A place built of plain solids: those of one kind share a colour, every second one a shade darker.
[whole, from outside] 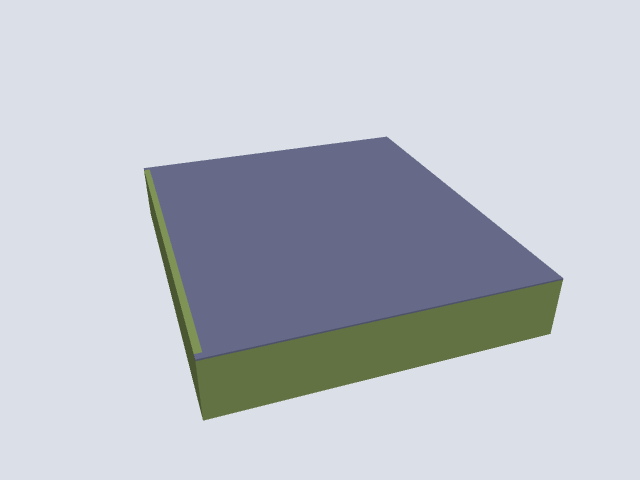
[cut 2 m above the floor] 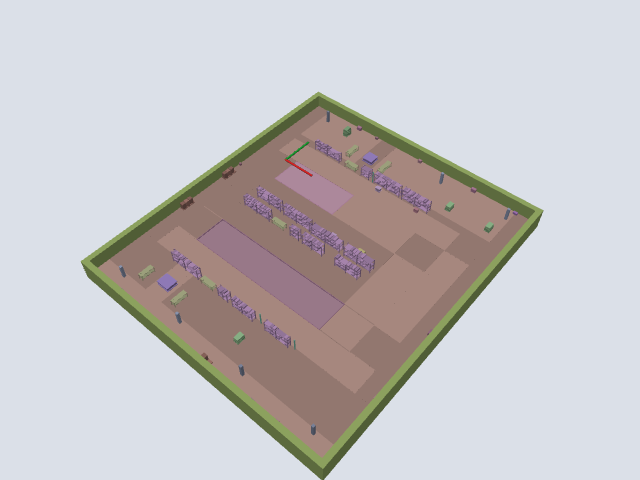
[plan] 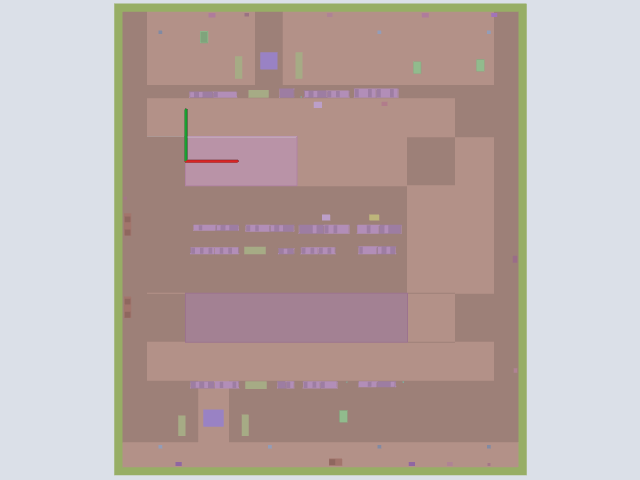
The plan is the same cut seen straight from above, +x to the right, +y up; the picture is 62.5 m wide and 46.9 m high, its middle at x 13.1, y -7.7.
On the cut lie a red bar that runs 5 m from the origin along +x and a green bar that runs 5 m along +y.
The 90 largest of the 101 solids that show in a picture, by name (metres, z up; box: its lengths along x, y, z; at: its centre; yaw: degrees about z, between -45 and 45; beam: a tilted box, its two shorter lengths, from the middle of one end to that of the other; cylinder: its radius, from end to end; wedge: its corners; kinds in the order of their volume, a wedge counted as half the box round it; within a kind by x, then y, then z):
{
 "floor_1": {"box": [2.4, 36.05, 1.4], "at": [-5.0, -3.42, -0.7]},
 "floor_2": {"box": [7.4, 6.0, 1.4], "at": [-2.5, -24.45, -0.7]},
 "floor_3": {"box": [3.7, 4.7, 1.4], "at": [-1.95, -15.3, -0.7]},
 "floor_4": {"box": [3.7, 4.7, 1.4], "at": [-1.95, 0.0, -0.7]},
 "floor_5": {"box": [10.55, 7.15, 1.4], "at": [1.48, 11.03, -0.7]},
 "floor_6": {"box": [3.0, 4.7, 1.4], "at": [2.7, -25.1, -0.7]},
 "floor_7": {"box": [3.0, 1.3, 1.4], "at": [2.7, -22.1, -0.7]},
 "floor_8": {"box": [2.7, 4.7, 1.4], "at": [8.1, 9.8, -0.7]},
 "floor_9": {"box": [2.7, 2.45, 1.4], "at": [8.1, 13.38, -0.7]},
 "floor_10": {"box": [25.4, 3.7, 1.4], "at": [8.9, -11.0, -0.7]},
 "floor_11": {"box": [25.4, 3.0, 1.4], "at": [8.9, -7.65, -0.7]},
 "floor_12": {"box": [25.4, 3.7, 1.4], "at": [8.9, -4.3, -0.7]},
 "floor_13": {"box": [30.1, 3.7, 1.4], "at": [11.25, 4.3, -0.7]},
 "floor_14": {"box": [38.7, 2.45, 1.4], "at": [13.15, -28.68, -0.7]},
 "floor_15": {"box": [33.9, 3.7, 1.4], "at": [13.15, -19.6, -0.7]},
 "floor_16": {"box": [33.9, 1.3, 1.4], "at": [13.15, 6.8, -0.7]},
 "floor_17": {"box": [10.7, 4.7, 1.4], "at": [16.25, 0.0, -0.7]},
 "floor_18": {"box": [28.3, 6.0, 1.4], "at": [18.35, -24.45, -0.7]},
 "floor_19": {"box": [15.4, 0.1, 1.4], "at": [18.6, -2.4, -0.7]},
 "floor_20": {"box": [15.4, 0.1, 1.4], "at": [18.6, 2.4, -0.7]},
 "floor_21": {"box": [20.65, 7.15, 1.4], "at": [19.77, 11.03, -0.7]},
 "floor_22": {"box": [4.7, 10.4, 1.4], "at": [23.95, -7.65, -0.7]},
 "floor_23": {"box": [4.7, 4.7, 1.4], "at": [23.95, 0.0, -0.7]},
 "floor_24": {"box": [4.6, 0.1, 1.4], "at": [24.0, -17.7, -0.7]},
 "floor_25": {"box": [4.6, 4.7, 1.4], "at": [24.0, -15.3, -0.7]},
 "floor_26": {"box": [4.6, 0.1, 1.4], "at": [24.0, -12.9, -0.7]},
 "floor_27": {"box": [3.8, 4.7, 1.4], "at": [28.2, -15.3, -0.7]},
 "floor_28": {"box": [3.8, 3.8, 1.4], "at": [28.2, -11.05, -0.7]},
 "floor_29": {"box": [3.8, 3.0, 1.4], "at": [28.2, -7.65, -0.7]},
 "floor_30": {"box": [3.8, 3.8, 1.4], "at": [28.2, -4.25, -0.7]},
 "floor_31": {"box": [3.8, 4.7, 1.4], "at": [28.2, 0.0, -0.7]},
 "floor_32": {"box": [3.8, 3.8, 1.4], "at": [28.2, 4.25, -0.7]},
 "floor_33": {"box": [2.4, 36.05, 1.4], "at": [31.3, -3.42, -0.7]},
 "wall_1": {"box": [0.8, 44.5, 7.7], "at": [-6.6, -7.65, 2.45]},
 "wall_2": {"box": [40.3, 0.8, 7.7], "at": [13.15, -30.3, 2.45]},
 "wall_3": {"box": [40.3, 0.8, 7.7], "at": [13.15, 15.0, 2.45]},
 "wall_4": {"box": [0.8, 44.5, 7.7], "at": [32.9, -7.65, 2.45]},
 "ceil_hall_1": {"box": [40.3, 46.1, 0.2], "at": [13.15, -7.65, 6.2]},
 "floor_pit_1": {"box": [10.8, 4.7, 1.4], "at": [5.4, 0.0, -0.7]},
 "floor_pit_2": {"box": [21.6, 4.7, 1.28], "at": [10.8, -15.3, -0.76]},
 "floor_band_1": {"box": [0.1, 4.7, 1.4], "at": [-0.05, -15.3, -0.7]},
 "floor_band_2": {"box": [10.9, 0.1, 1.4], "at": [5.35, 2.4, -0.7]},
 "floor_band_3": {"box": [11.0, 0.1, 1.4], "at": [5.4, -2.4, -0.7]},
 "floor_band_4": {"box": [21.7, 0.1, 1.4], "at": [10.75, -12.9, -0.7]},
 "floor_band_5": {"box": [21.8, 0.1, 1.4], "at": [10.8, -17.7, -0.7]},
 "floor_band_6": {"box": [0.1, 4.8, 1.4], "at": [10.85, 0.05, -0.7]},
 "floor_band_7": {"box": [0.1, 4.8, 1.4], "at": [21.65, -15.25, -0.7]},
 "wall_column_1": {"box": [0.36, 0.36, 6.1], "at": [-2.5, -27.9, 3.05]},
 "wall_column_2": {"box": [0.36, 0.36, 6.1], "at": [8.2, -27.9, 3.05]},
 "wall_column_3": {"box": [0.36, 0.36, 6.1], "at": [18.9, -27.9, 3.05]},
 "wall_column_4": {"box": [0.36, 0.36, 6.1], "at": [29.6, -27.9, 3.05]},
 "wall_column_5": {"box": [0.36, 0.36, 6.1], "at": [29.6, 12.6, 3.05]},
 "rack_1": {"box": [2.21, 0.6, 0.05], "at": [1.5, 6.5, 1.54]},
 "rack_2": {"box": [2.25, 0.7, 0.05], "at": [1.62, -21.85, 1.83]},
 "rack_3": {"box": [2.25, 0.7, 0.05], "at": [1.62, -8.75, 1.88]},
 "rack_4": {"box": [2.1, 0.6, 0.05], "at": [1.85, -6.5, 1.82]},
 "rack_5": {"box": [2.21, 0.6, 0.05], "at": [3.81, 6.5, 1.54]},
 "rack_6": {"box": [2.25, 0.7, 0.05], "at": [3.98, -21.85, 1.83]},
 "rack_7": {"box": [2.25, 0.7, 0.05], "at": [3.98, -8.75, 1.88]},
 "rack_8": {"box": [2.1, 0.6, 0.05], "at": [4.05, -6.5, 1.82]},
 "rack_9": {"box": [2.25, 0.7, 0.05], "at": [7.03, -6.55, 1.84]},
 "rack_10": {"box": [2.25, 0.7, 0.05], "at": [9.38, -6.55, 1.84]},
 "rack_11": {"box": [1.3, 0.9, 0.05], "at": [9.85, 6.65, 1.48]},
 "rack_12": {"box": [2.35, 0.9, 0.05], "at": [12.28, -6.65, 1.58]},
 "rack_13": {"box": [2.1, 0.7, 0.05], "at": [12.65, 6.55, 1.94]},
 "rack_14": {"box": [2.35, 0.9, 0.05], "at": [14.72, -6.65, 1.58]},
 "rack_15": {"box": [2.1, 0.7, 0.05], "at": [14.85, 6.55, 1.94]},
 "rack_16": {"box": [2.05, 0.9, 0.05], "at": [17.52, 6.65, 1.72]},
 "rack_17": {"box": [1.73, 0.8, 0.05], "at": [17.77, -8.7, 1.54]},
 "rack_18": {"box": [2.05, 0.9, 0.05], "at": [17.82, -6.65, 1.79]},
 "rack_19": {"box": [2.05, 0.9, 0.05], "at": [19.68, 6.65, 1.72]},
 "rack_20": {"box": [2.05, 0.9, 0.05], "at": [19.98, -6.65, 1.79]},
 "pallet_1": {"box": [0.64, 1.04, 0.3], "at": [1.77, 12.11, 1.07]},
 "pallet_2": {"box": [0.7, 1.1, 0.36], "at": [15.39, -24.92, 0.63]},
 "pallet_3": {"box": [0.7, 1.1, 0.4], "at": [22.61, 9.15, 0.63]},
 "pallet_4": {"box": [0.7, 1.1, 0.35], "at": [28.77, 9.37, 0.69]},
 "workbench_1": {"box": [0.7, 2.0, 0.05], "at": [-0.4, -25.85, 0.88]},
 "workbench_2": {"box": [0.7, 2.2, 0.05], "at": [5.15, 9.15, 0.88]},
 "workbench_3": {"box": [0.58, 1.98, 0.05], "at": [5.8, -25.8, 0.2]},
 "workbench_4": {"box": [0.7, 2.1, 0.05], "at": [5.8, -25.8, 0.88]},
 "workbench_5": {"box": [2.1, 0.75, 0.05], "at": [6.75, -8.72, 0.88]},
 "workbench_6": {"box": [2.1, 0.75, 0.05], "at": [6.85, -21.88, 0.88]},
 "workbench_7": {"box": [2.0, 0.75, 0.05], "at": [7.1, 6.58, 0.88]},
 "workbench_8": {"box": [0.7, 2.6, 0.05], "at": [11.05, 9.35, 0.88]},
 "trolley_1": {"box": [1.0, 0.6, 0.82], "at": [18.4, -5.5, 0.51]},
 "lifttable_1": {"box": [2.0, 1.7, 0.07], "at": [2.7, -25.1, 0.58]},
 "lifttable_2": {"box": [1.7, 1.7, 0.07], "at": [8.1, 9.8, 0.58]},
 "drums_1": {"box": [0.7, 2.2, 0.12], "at": [-5.7, -6.19, 0.06]},
 "drums_2": {"box": [1.3, 0.7, 0.12], "at": [14.62, -29.4, 0.06]},
 "chest_1": {"box": [0.7, 0.45, 0.55], "at": [2.55, 14.26, 0.28]}
}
